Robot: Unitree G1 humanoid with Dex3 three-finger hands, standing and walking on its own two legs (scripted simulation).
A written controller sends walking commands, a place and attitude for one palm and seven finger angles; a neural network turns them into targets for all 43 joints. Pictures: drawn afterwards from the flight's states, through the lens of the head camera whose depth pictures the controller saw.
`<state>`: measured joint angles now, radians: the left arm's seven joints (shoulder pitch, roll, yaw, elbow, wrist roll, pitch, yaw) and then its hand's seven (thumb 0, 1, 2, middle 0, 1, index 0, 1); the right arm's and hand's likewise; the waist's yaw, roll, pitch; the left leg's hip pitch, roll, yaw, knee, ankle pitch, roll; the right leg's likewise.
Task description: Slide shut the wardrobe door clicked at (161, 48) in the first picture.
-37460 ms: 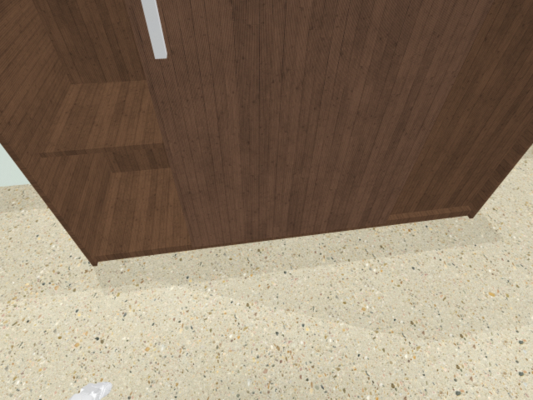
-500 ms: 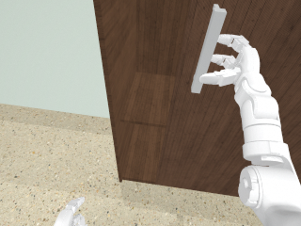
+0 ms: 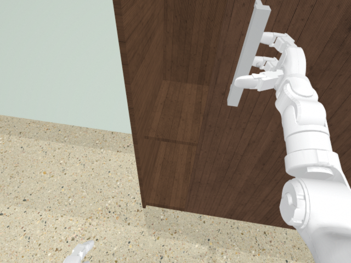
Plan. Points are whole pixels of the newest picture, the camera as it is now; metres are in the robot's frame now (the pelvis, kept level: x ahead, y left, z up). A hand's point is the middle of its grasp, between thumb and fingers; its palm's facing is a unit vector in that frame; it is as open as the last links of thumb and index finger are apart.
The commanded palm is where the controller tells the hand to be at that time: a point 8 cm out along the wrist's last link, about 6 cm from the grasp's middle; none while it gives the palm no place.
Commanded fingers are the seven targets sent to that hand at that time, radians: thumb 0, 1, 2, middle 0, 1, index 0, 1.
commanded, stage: slide the fingers in behind the handle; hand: right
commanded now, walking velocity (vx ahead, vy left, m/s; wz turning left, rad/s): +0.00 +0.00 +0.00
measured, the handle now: (244, 58) +0.51 -0.09 +0.25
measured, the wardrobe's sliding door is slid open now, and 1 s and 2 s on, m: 0.23 0.23 0.23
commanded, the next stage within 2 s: grip the handle and tug to test in 1.88 s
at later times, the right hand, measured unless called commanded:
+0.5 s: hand (260, 71) +0.45 -0.12 +0.25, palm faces +0.03 +1.00 +0.02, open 14.0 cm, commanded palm +0.43 -0.17 +0.25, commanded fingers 0.00 0.50 -0.30 0.30 1.20 0.30 1.20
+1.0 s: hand (249, 67) +0.46 -0.10 +0.25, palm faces +0.03 +1.00 +0.02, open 14.0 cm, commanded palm +0.43 -0.15 +0.25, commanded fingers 0.00 0.50 -0.30 0.30 1.20 0.30 1.20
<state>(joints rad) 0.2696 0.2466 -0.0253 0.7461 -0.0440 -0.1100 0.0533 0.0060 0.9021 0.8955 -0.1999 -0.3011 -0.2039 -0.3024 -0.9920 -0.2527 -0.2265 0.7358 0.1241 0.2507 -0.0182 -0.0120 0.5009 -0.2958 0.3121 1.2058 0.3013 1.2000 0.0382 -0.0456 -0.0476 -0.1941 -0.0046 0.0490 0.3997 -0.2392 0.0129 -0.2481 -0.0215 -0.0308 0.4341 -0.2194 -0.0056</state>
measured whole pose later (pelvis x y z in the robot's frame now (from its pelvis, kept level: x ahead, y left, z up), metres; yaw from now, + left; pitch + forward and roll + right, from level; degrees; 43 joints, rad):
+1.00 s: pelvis +0.00 +0.00 +0.00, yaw +0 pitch +2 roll +0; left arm 0.25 0.23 -0.03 0.73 -0.04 -0.10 0.04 0.01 0.90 0.90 -0.20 -0.30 -0.20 -0.30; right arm -0.93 -0.18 -0.19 0.61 0.13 0.27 -0.07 -0.01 0.50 -0.30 0.30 1.20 0.30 1.20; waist 0.03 -0.05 -0.05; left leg -0.18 0.00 0.04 0.39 -0.24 0.01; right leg -0.24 -0.02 -0.04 0.43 -0.22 -0.01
